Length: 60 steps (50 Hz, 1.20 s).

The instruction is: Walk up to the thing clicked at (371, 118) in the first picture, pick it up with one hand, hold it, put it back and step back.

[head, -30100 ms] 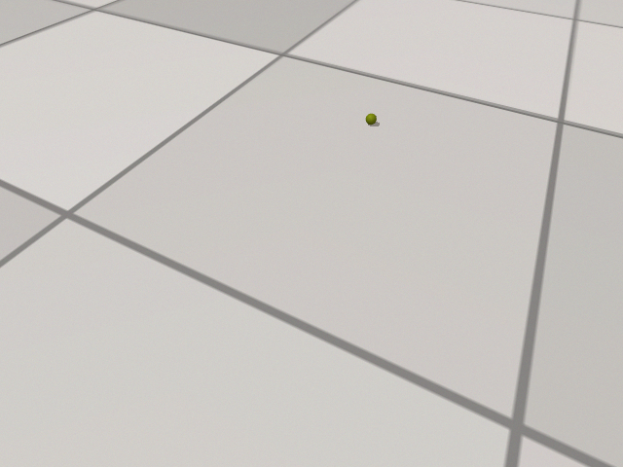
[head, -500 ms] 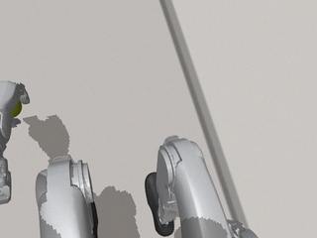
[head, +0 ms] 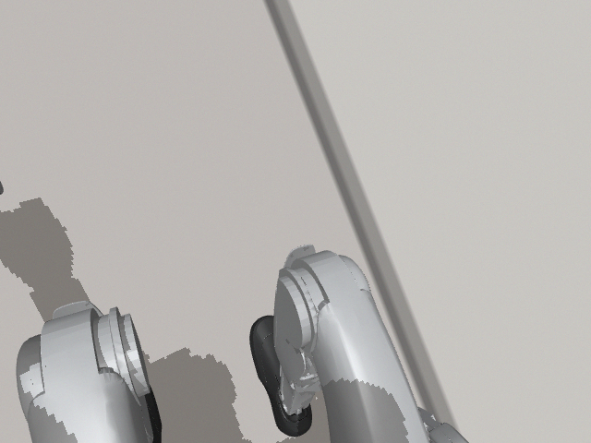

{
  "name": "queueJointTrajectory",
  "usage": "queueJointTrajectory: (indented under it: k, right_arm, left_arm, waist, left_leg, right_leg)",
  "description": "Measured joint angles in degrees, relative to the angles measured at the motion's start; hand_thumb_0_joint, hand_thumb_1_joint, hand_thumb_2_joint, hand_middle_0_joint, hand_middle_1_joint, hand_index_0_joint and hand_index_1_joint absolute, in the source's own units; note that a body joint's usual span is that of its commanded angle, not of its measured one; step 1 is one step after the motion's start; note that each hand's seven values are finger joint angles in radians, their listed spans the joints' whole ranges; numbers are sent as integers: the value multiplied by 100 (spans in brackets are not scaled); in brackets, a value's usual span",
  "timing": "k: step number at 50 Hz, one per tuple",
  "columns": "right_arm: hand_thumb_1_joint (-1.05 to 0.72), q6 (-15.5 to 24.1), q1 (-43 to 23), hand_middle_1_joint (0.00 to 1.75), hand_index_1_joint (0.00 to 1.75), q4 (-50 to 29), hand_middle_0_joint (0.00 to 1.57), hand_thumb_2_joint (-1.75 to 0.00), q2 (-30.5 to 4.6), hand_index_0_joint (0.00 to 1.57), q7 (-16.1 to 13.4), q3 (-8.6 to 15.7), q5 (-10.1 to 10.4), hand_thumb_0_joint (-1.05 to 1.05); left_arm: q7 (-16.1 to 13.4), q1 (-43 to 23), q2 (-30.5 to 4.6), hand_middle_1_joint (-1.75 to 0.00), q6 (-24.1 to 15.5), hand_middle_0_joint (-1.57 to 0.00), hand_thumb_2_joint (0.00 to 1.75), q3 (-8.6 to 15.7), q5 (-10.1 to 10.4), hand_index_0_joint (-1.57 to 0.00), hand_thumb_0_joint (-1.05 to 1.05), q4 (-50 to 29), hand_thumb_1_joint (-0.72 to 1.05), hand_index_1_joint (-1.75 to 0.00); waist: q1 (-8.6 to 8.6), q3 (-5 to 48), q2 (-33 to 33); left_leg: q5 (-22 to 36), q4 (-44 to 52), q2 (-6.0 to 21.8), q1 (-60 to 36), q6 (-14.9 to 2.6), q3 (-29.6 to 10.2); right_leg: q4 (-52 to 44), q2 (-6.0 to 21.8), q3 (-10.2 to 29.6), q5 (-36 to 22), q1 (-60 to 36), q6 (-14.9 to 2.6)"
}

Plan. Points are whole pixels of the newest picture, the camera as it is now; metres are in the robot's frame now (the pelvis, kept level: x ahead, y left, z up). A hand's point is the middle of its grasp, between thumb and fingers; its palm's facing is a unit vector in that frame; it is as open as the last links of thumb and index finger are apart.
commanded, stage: rest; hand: left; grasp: from above
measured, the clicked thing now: out of the picture +0.46 +0.31 -0.23
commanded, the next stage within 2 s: open in 1.10 s
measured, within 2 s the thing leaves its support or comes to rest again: rests again in 0.86 s
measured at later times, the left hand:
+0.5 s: hand out of the picture +0.45 +0.29 -0.24, palm faces -0.44 -0.13 -0.89, open 7.3 cm
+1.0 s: hand out of the picture +0.45 +0.29 -0.26, palm faces -0.45 -0.14 -0.88, open 7.3 cm
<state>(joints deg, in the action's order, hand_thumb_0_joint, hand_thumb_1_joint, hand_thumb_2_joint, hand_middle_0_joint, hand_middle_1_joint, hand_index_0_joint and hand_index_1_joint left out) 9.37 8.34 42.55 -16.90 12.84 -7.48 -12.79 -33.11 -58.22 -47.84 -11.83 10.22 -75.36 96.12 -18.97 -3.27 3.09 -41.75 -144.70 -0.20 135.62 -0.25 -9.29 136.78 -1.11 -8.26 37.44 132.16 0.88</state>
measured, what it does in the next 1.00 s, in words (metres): stands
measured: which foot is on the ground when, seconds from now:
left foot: down 0.00-1.00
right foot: down 0.00-1.00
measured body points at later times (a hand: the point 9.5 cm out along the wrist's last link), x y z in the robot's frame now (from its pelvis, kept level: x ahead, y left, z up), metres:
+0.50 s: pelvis +0.00 +0.00 +0.00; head +0.27 +0.11 +0.34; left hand +0.47 +0.30 -0.19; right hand +0.03 -0.26 -0.07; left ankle +0.06 +0.12 -0.27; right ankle +0.11 -0.11 -0.27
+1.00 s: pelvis +0.00 +0.01 +0.00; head +0.28 +0.11 +0.33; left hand +0.47 +0.29 -0.21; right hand +0.02 -0.25 -0.06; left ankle +0.06 +0.12 -0.27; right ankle +0.11 -0.11 -0.27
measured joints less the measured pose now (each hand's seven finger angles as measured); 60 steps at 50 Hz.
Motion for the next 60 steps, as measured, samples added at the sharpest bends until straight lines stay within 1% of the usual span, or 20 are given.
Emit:
queueJointTrajectory:
  k: [8, 10, 13, 16, 18, 20, 24, 28, 36, 38, 42, 47, 52, 60]
  right_arm:
    - [-91, 85, 10, 30, 30, 18, 20, -89, -82, 20, 74, -111, -107, 0]
    - [-91, 115, 22, 30, 30, 15, 20, -89, -98, 20, 91, -142, -128, 0]
    - [-91, 174, 19, 30, 30, 20, 20, -89, -116, 20, 133, -193, -169, 0]
    - [-91, 216, 21, 30, 30, 6, 20, -89, -134, 20, 175, -238, -200, 0]
    - [-91, 241, 21, 30, 30, 0, 20, -89, -139, 20, 210, -261, -223, 0]
    - [-91, 273, 6, 30, 30, -2, 20, -89, -147, 20, 250, -295, -238, 0]
    - [-91, 336, -52, 30, 30, -43, 20, -89, -170, 20, 321, -358, -270, 0]
    - [-91, 391, -96, 30, 30, -84, 20, -89, -188, 20, 355, -410, -270, 0]
    - [-92, 475, -130, 30, 30, -138, 20, -90, -209, 20, 394, -547, -277, 0]
    - [-92, 486, -136, 30, 30, -131, 20, -90, -209, 20, 386, -585, -280, 0]
    - [-92, 515, -140, 30, 30, -139, 20, -90, -226, 20, 385, -638, -284, 0]
    - [-92, 535, -174, 30, 30, -175, 20, -90, -238, 20, 404, -720, -309, 0]
    - [-92, 581, -208, 30, 30, -190, 20, -90, -254, 20, 429, -753, -321, 0]
    - [-92, 668, -261, 30, 30, -256, 20, -90, -313, 20, 494, -806, -314, 0]
  left_arm:
    - [-77, -18, -221, -67, -94, -68, 51, 31, -79, -88, -3, 167, 22, -69]
    - [-101, -35, -261, -67, -113, -68, 51, -33, -80, -88, -3, 181, 22, -69]
    - [-161, -68, -330, -67, -150, -68, 51, -45, -125, -88, -3, 228, 22, -68]
    - [-242, -60, -387, -67, -168, -68, 51, 1, -170, -88, -3, 256, 22, -68]
    - [-302, -69, -401, -67, -143, -68, 50, -57, -191, -88, -3, 283, 22, -68]
    - [-351, -75, -410, -67, -118, -68, 50, -67, -206, -88, -3, 317, 22, -68]
    - [-449, -92, -464, -67, -62, -68, 51, 9, -192, -88, -3, 441, 22, -68]
    - [-489, -133, -518, -67, -14, -68, 51, 24, -117, -88, -3, 534, 22, -68]
    - [-415, -184, -682, -68, -29, -68, 49, 37, -30, -88, -3, 625, 23, -68]
    - [-412, -183, -712, -68, -59, -67, 49, -16, -2, -88, -3, 638, 23, -68]
    - [-380, -187, -754, -68, -126, -67, 48, -100, -17, -88, -3, 642, 23, -67]
    - [-474, -179, -821, -67, -190, -68, 48, -136, -67, -89, -3, 612, 23, -67]
    - [-599, -178, -834, -68, -163, -68, 49, -168, -77, -89, -3, 655, 22, -67]
    - [-680, -271, -878, -67, -97, -69, 50, -227, -84, -90, -3, 820, 21, -66]
  waist:
    - [-64, -122, 91]
    - [-79, -149, 121]
    - [-119, -188, 171]
    - [-157, -207, 198]
    - [-179, -216, 221]
    - [-197, -226, 236]
    - [-251, -277, 239]
    - [-274, -334, 239]
    - [-316, -476, 309]
    - [-311, -490, 324]
    - [-311, -524, 348]
    - [-329, -580, 417]
    - [-334, -581, 445]
    - [-374, -580, 466]
  left_leg:
    - [-17, -101, 4, 11, -16, -79]
    - [-25, -128, 1, 9, -18, -103]
    - [-40, -160, -2, -3, -17, -136]
    - [-60, -187, -3, -4, -13, -177]
    - [-75, -196, 0, -18, -9, -188]
    - [-90, -204, 6, -33, -6, -203]
    - [-94, -219, 14, -52, -16, -229]
    - [-67, -225, 25, -41, -25, -247]
    - [-42, -243, 34, -78, -17, -282]
    - [-42, -248, 39, -78, -13, -307]
    - [-51, -262, 40, -80, -14, -335]
    - [-83, -273, 51, -127, -16, -370]
    - [-100, -283, 57, -147, -27, -408]
    - [-73, -301, 49, -130, -47, -428]
  right_leg:
    - [27, -23, -66, -15, -28, 31]
    - [34, -26, -87, -12, -44, 37]
    - [38, -32, -114, -7, -71, 47]
    - [35, -39, -148, 0, -89, 53]
    - [36, -44, -156, 6, -102, 53]
    - [33, -52, -167, 8, -113, 55]
    - [23, -66, -189, -5, -139, 65]
    - [5, -83, -204, -48, -134, 75]
    - [2, -98, -231, -97, -166, 76]
    - [-11, -108, -251, -111, -168, 76]
    - [-20, -116, -273, -113, -181, 82]
    - [-40, -133, -301, -104, -233, 94]
    - [-71, -150, -330, -104, -276, 115]
    - [-84, -154, -347, -127, -293, 138]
